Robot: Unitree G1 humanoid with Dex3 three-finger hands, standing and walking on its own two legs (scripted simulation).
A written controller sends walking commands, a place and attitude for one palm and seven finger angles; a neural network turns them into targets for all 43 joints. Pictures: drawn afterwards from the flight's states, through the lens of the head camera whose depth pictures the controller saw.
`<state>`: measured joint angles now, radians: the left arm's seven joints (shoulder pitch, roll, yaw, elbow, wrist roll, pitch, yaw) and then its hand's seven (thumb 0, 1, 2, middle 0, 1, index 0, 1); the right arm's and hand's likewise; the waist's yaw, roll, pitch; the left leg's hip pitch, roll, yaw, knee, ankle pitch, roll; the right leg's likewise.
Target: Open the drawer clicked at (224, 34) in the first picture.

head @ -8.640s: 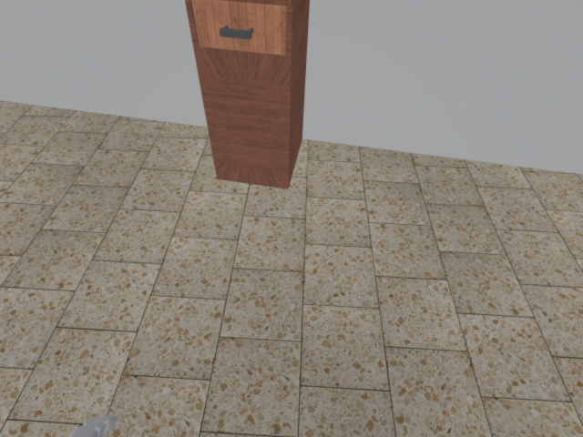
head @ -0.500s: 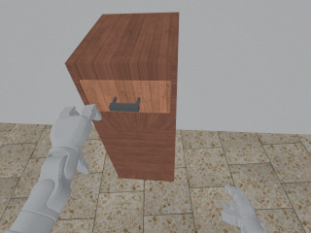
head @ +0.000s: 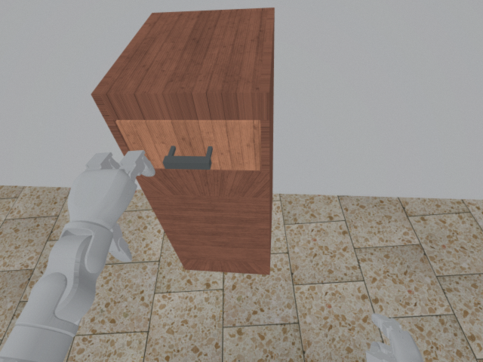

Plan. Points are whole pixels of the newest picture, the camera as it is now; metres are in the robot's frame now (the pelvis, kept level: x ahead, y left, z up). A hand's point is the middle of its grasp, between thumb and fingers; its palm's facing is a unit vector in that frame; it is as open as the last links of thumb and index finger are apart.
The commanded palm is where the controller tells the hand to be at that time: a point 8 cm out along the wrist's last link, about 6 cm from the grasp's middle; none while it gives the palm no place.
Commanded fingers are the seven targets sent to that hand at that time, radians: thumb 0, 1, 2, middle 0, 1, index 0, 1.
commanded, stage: move the hooked fingers above the handle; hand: left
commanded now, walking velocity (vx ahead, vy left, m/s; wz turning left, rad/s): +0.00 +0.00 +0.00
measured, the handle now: (189, 156) +0.54 +0.21 -0.01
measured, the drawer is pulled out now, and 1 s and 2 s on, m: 0.00 0.00 0.00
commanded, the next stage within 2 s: none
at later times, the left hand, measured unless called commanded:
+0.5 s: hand (141, 191) +0.36 +0.23 +0.09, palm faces +0.06 -0.04 -1.00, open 13.8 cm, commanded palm +0.33 +0.23 +0.14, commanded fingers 0.00 -0.50 0.30 -0.30 -1.20 -0.30 -1.20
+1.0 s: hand (154, 180) +0.40 +0.23 +0.06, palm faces -0.01 -0.01 -1.00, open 13.8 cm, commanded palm +0.39 +0.22 +0.12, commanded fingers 0.00 -0.50 0.30 -0.30 -1.20 -0.30 -1.20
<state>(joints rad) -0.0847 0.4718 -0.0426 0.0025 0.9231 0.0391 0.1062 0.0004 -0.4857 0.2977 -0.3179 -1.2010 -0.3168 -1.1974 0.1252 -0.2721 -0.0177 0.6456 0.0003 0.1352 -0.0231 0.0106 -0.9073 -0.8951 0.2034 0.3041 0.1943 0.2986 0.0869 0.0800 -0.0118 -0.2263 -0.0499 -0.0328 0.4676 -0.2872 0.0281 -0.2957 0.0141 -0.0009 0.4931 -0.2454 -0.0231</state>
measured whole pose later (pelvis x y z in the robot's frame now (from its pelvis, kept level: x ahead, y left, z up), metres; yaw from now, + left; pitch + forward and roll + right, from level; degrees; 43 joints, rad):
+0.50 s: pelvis -0.02 +0.00 +0.00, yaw +0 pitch +4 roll +1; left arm -0.40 0.45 -0.11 0.39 0.97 0.02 0.12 0.00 -0.49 0.30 -0.32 -1.20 -0.32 -1.20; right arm 0.15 -0.25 0.00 0.66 0.02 0.11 -0.06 0.01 -0.91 -0.89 0.21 0.30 0.20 0.30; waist 0.05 0.06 -0.03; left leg -0.30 -0.05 -0.04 0.51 -0.28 0.03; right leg -0.37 0.01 -0.01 0.52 -0.23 -0.03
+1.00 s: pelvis +0.00 +0.00 -0.01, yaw +0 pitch +8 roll +0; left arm -0.55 0.43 -0.14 0.62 1.00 0.07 0.17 0.00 -0.48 0.30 -0.32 -1.20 -0.31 -1.20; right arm 0.21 -0.26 -0.04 0.67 0.02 0.12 -0.05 0.01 -0.91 -0.89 0.21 0.30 0.20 0.30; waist 0.02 0.06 -0.07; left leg -0.38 -0.05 -0.03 0.55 -0.31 0.03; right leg -0.45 0.01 -0.01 0.57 -0.27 -0.02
